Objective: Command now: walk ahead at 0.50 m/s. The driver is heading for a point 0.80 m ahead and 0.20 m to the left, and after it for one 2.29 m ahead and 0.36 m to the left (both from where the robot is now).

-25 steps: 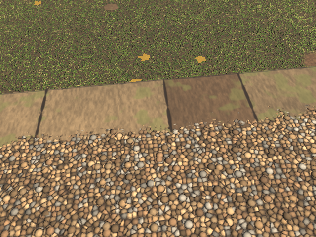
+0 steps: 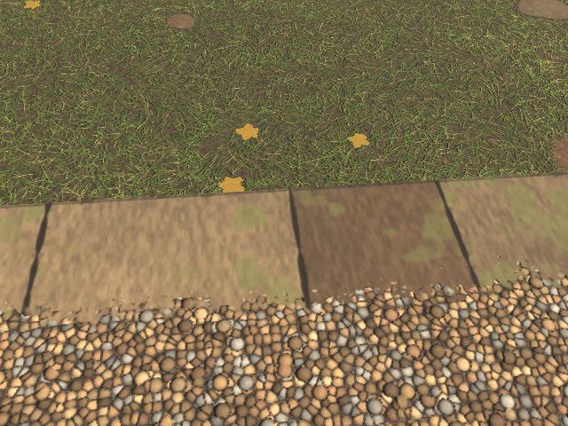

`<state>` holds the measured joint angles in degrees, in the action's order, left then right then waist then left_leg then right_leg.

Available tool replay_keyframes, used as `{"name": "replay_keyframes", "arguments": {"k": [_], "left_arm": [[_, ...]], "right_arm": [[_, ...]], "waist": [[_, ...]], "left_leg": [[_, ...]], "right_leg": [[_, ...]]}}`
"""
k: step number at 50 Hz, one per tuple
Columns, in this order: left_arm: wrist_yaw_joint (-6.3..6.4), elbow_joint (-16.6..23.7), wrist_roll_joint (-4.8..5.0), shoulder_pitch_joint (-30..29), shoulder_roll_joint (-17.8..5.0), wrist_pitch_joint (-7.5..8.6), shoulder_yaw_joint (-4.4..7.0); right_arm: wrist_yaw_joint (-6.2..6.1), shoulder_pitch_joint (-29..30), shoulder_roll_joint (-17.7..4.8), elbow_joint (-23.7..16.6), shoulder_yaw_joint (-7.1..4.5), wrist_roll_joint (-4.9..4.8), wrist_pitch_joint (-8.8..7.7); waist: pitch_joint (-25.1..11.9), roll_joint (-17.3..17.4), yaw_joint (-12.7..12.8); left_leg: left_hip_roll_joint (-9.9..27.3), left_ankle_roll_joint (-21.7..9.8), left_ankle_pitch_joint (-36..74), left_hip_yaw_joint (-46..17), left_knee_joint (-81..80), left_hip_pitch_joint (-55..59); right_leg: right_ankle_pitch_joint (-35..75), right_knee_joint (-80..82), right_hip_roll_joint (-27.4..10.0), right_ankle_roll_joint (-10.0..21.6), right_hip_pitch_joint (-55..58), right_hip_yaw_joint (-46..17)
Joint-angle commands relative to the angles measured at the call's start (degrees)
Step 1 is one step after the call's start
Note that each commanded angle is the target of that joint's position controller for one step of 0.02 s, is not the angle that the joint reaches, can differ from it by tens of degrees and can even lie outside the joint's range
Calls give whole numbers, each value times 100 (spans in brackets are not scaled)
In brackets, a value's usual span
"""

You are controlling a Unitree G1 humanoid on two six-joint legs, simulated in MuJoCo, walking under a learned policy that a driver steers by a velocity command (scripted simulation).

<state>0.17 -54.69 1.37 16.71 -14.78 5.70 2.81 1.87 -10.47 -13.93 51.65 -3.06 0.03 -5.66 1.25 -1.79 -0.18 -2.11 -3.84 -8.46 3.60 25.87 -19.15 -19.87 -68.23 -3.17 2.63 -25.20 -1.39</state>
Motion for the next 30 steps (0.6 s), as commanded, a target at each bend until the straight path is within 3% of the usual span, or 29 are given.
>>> {"name": "replay_keyframes", "arguments": {"k": [1,4,6,10,15,18,19,20,21,22,23,24,25,26,28,30], "left_arm": [[59,288,-45,258,-294,-60,131],[87,472,-95,-200,-323,-131,165],[72,604,-120,-622,-302,-121,171],[-9,810,-83,-1408,-171,-73,113],[-165,1102,-19,-2170,-192,-14,56],[-245,1169,-14,-2058,-354,49,97],[-238,1092,-24,-1690,-487,73,165],[-205,843,-41,-864,-704,89,294],[-143,577,-118,284,-1101,103,433],[-111,439,-198,973,-1684,64,576],[-109,434,-176,1018,-1174,47,426],[-93,500,-141,505,-855,56,318],[-88,598,-128,-5,-639,62,245],[-111,611,-138,-373,-436,76,185],[-134,549,-214,-658,-268,119,150],[-106,444,-234,-597,-369,155,192]], "right_arm": [[17,-136,-477,-141,-76,41,-99],[-79,-424,-736,10,-137,32,-113],[-147,-618,-762,85,-136,12,-74],[-206,-963,-814,220,-128,-48,-28],[-228,-1425,-873,479,-161,-88,84],[-257,-1379,-951,528,-209,-116,160],[-257,-1253,-1000,502,-221,-125,181],[-251,-1110,-940,457,-192,-122,205],[-239,-1018,-747,319,-105,-61,195],[-199,-1680,-34,241,101,-46,90],[-173,-1632,-316,359,41,-160,-34],[-178,-1125,-811,219,-111,-317,-72],[-211,-793,-811,135,-123,-318,-59],[-252,-634,-719,118,-154,-255,-5],[-268,-888,-441,188,-189,-221,184],[-272,-908,-273,155,-197,-219,309]], "waist": [[-319,624,123],[-61,471,105],[10,441,1],[157,485,-248],[396,499,-479],[287,617,-276],[74,691,-29],[-397,639,400],[-1238,358,830],[-2192,-1016,685],[-2552,-1132,766],[-1574,-804,680],[-1018,-482,500],[-584,-275,331],[-266,-466,9],[-102,-354,-89]], "left_leg": [[1496,-986,583,-1657,-1674,802],[1486,-1057,1003,-1320,-1902,802],[1430,-971,1130,-1144,-1939,999],[1259,-767,1014,-778,-1974,1200],[1582,-751,1035,-818,-1645,2086],[1755,-630,1789,-925,-1178,2379],[1688,-566,2603,-912,-780,2309],[1411,-441,3290,-757,94,2060],[1069,-244,2532,-540,1595,1000],[94,200,-284,-202,3922,-1377],[11,156,-2420,-1124,4812,-2012],[342,69,-2109,-1165,5126,-2453],[667,42,-1566,-992,4951,-2368],[844,54,-1180,-930,4612,-2135],[1044,51,-745,-957,4233,-1515],[1056,81,-458,-948,4111,-1564]], "right_leg": [[481,221,-550,13,-816,-245],[1131,946,-605,-138,-1302,-200],[1748,1602,-590,-202,-1564,-172],[2632,2902,-369,-203,-1368,41],[2272,3654,-215,-107,-1549,104],[1666,3935,-65,100,-1042,158],[1534,4035,111,183,-390,277],[1632,4170,281,317,774,399],[1818,3902,-357,630,2641,-235],[1136,4205,-1932,1453,4989,-2685],[634,4920,-2200,1566,4987,-3880],[488,5032,-2007,1218,4183,-2968],[649,5213,-1786,997,3283,-2162],[846,5489,-1552,858,2495,-1577],[1127,5885,-1240,693,1632,-767],[1630,6066,-1191,747,1409,-253]]}}
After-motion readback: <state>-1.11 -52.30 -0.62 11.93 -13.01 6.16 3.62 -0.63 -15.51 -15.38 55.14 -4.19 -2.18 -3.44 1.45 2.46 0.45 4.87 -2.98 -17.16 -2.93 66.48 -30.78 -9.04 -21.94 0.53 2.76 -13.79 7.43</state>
